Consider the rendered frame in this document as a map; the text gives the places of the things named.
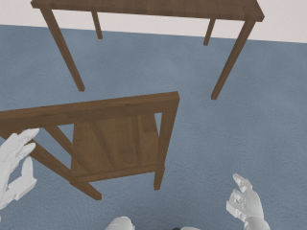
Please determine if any left robot thigh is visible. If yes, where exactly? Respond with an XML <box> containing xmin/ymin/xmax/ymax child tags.
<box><xmin>106</xmin><ymin>217</ymin><xmax>135</xmax><ymax>230</ymax></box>

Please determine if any right robot hand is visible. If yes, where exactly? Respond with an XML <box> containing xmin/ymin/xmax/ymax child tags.
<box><xmin>226</xmin><ymin>173</ymin><xmax>264</xmax><ymax>222</ymax></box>

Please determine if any left robot hand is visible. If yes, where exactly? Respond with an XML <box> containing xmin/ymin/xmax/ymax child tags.
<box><xmin>0</xmin><ymin>128</ymin><xmax>39</xmax><ymax>210</ymax></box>

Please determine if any chair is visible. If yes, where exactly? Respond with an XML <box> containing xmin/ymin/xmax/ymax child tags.
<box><xmin>0</xmin><ymin>91</ymin><xmax>180</xmax><ymax>201</ymax></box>

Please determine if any table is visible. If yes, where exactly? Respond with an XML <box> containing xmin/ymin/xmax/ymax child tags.
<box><xmin>31</xmin><ymin>0</ymin><xmax>265</xmax><ymax>100</ymax></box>

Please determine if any right robot forearm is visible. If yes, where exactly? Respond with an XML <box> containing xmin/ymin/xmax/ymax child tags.
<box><xmin>244</xmin><ymin>216</ymin><xmax>271</xmax><ymax>230</ymax></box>

